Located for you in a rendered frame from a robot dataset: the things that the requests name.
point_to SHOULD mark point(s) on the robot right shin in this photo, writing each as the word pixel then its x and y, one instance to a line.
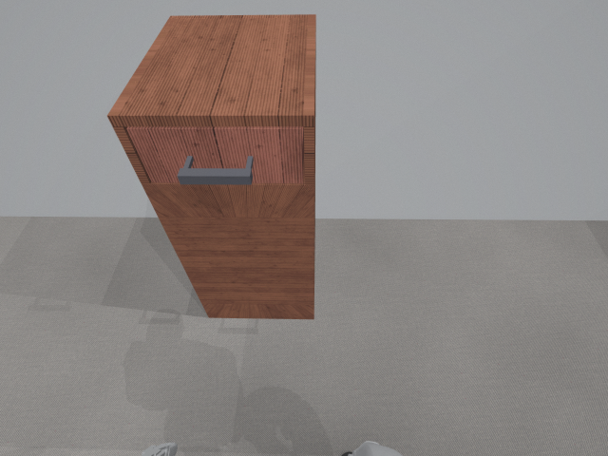
pixel 368 442

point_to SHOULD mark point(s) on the cabinet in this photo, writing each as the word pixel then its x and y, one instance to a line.
pixel 248 250

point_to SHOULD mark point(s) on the drawer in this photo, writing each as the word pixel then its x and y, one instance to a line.
pixel 278 151

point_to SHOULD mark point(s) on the handle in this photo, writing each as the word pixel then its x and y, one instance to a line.
pixel 188 175

